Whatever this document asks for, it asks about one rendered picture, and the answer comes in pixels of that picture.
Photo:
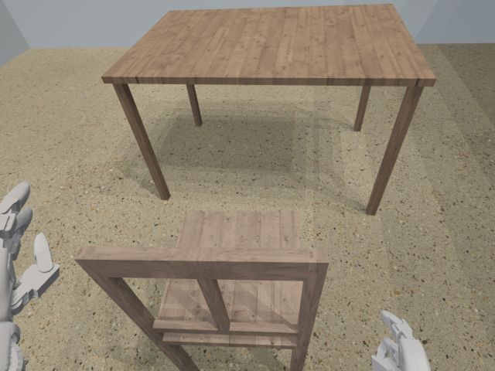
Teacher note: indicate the right robot hand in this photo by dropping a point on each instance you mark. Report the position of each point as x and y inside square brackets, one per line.
[407, 355]

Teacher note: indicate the left robot hand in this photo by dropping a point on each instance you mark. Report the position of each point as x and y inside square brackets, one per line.
[37, 278]

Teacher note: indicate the table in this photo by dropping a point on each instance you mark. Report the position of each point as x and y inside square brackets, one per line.
[332, 45]

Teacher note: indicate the chair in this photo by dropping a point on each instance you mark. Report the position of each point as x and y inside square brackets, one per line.
[235, 279]

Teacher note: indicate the left robot forearm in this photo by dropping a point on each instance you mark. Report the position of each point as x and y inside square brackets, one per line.
[11, 358]

